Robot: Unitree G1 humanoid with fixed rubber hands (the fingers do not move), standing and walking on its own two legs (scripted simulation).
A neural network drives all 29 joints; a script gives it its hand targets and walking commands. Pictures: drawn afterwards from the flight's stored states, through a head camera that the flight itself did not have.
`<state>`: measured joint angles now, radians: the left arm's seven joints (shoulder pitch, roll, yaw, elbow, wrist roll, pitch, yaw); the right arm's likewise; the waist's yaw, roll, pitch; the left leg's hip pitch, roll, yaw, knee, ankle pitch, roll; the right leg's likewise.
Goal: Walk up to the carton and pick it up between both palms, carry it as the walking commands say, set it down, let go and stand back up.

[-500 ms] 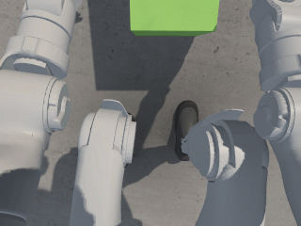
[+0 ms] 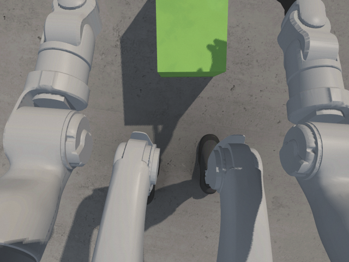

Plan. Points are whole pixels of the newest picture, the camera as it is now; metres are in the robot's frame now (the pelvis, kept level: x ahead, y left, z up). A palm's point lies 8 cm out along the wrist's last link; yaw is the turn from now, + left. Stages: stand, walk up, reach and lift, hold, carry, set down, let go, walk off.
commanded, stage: set down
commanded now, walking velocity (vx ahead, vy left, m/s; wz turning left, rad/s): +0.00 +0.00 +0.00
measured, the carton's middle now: (189, 22) +0.59 -0.02 -0.36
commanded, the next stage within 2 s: let go in 0.92 s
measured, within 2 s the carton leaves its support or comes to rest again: neither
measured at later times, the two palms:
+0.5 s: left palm out of the picture +0.57 +0.18 +0.04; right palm out of the picture +0.56 -0.19 +0.03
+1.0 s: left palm out of the picture +0.56 +0.17 +0.13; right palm out of the picture +0.55 -0.18 +0.12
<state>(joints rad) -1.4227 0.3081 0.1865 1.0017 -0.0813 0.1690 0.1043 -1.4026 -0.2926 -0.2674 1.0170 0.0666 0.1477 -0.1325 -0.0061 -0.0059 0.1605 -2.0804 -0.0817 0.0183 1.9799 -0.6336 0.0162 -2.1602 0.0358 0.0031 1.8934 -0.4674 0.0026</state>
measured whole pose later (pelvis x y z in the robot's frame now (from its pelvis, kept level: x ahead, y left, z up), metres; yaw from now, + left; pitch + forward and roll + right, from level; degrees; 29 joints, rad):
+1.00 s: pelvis +0.05 -0.01 +0.24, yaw +0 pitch +42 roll +1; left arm -1.17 0.20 0.42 0.91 0.17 0.13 -0.03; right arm -1.13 -0.13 -0.40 0.85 -0.19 0.15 -0.07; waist 0.00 -0.01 0.03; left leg -1.36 -0.07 -0.02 0.95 -0.32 0.01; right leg -1.43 0.04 0.05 0.90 -0.21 0.00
